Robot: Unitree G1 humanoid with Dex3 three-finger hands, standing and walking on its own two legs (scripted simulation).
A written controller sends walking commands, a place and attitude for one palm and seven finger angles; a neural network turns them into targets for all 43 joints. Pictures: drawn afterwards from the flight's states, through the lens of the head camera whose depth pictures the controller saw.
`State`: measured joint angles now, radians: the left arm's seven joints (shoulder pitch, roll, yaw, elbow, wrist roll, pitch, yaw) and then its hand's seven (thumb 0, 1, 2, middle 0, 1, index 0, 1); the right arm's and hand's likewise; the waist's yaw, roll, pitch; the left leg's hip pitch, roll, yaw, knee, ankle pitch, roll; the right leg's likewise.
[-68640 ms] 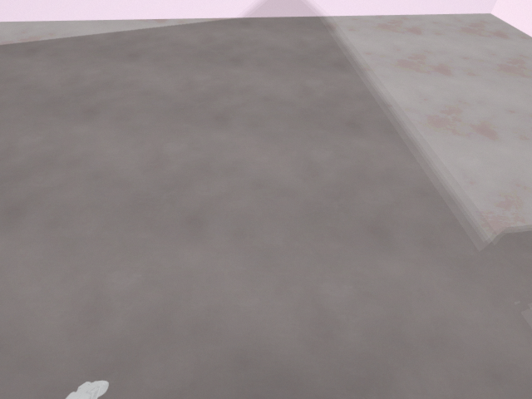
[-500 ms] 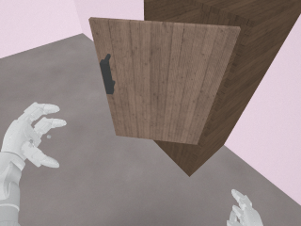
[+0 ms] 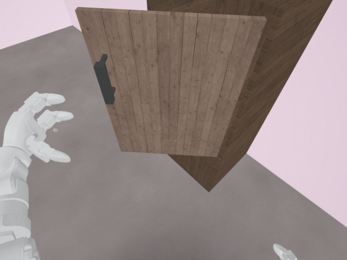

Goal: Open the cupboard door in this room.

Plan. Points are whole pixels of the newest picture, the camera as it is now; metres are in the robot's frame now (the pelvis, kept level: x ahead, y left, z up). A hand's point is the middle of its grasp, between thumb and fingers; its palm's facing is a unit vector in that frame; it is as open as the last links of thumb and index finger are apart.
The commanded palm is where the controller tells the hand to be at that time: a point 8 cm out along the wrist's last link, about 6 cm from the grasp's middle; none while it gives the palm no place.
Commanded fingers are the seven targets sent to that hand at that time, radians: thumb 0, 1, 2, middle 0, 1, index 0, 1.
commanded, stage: move the hooked fingers beside the handle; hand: left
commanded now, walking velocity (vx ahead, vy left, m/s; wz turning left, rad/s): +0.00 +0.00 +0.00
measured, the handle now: (107, 79) +0.56 +0.20 +0.09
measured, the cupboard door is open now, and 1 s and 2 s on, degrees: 43 43 43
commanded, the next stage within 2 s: slide the fingers in behind the handle in 1.96 s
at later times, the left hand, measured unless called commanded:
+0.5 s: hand (67, 109) +0.43 +0.27 +0.10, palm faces -0.01 -1.00 +0.00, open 14.0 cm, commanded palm +0.41 +0.32 +0.10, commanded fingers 0.00 -0.50 0.30 -0.30 -1.20 -0.30 -1.20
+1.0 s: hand (79, 90) +0.50 +0.26 +0.10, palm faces -0.02 -1.00 +0.02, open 14.0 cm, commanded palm +0.48 +0.31 +0.10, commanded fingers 0.00 -0.50 0.30 -0.30 -1.20 -0.30 -1.20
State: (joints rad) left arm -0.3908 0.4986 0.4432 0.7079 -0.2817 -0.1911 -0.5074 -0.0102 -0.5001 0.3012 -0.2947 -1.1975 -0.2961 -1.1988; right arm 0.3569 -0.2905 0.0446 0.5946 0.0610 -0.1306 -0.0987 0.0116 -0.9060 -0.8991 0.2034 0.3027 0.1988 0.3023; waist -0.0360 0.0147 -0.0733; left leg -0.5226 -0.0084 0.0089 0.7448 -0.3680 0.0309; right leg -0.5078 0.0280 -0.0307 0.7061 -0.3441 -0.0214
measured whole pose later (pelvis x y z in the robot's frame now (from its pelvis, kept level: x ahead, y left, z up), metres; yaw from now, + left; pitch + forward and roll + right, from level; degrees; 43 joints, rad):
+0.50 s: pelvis +0.00 +0.01 -0.01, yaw -1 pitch +13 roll -2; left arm -0.67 0.57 0.44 1.01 -0.20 -0.26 -0.48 -0.01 -0.50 0.30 -0.29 -1.20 -0.30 -1.20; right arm 0.37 -0.29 0.05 0.60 0.05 -0.04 -0.07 0.01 -0.91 -0.90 0.20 0.30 0.20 0.30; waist -0.08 0.00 -0.08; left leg -0.63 -0.01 0.02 0.80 -0.39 0.04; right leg -0.61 0.03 -0.03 0.74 -0.35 -0.01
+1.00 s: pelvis +0.00 +0.01 -0.02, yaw -1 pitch +17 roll -3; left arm -0.93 0.70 0.47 1.24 -0.13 -0.28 -0.46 -0.01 -0.50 0.30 -0.29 -1.20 -0.30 -1.20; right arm 0.42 -0.30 0.06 0.62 0.03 0.03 -0.06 0.01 -0.91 -0.90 0.20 0.30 0.20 0.30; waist -0.16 0.00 -0.09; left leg -0.76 0.01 0.01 0.87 -0.41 0.05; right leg -0.73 0.04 -0.03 0.78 -0.36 -0.01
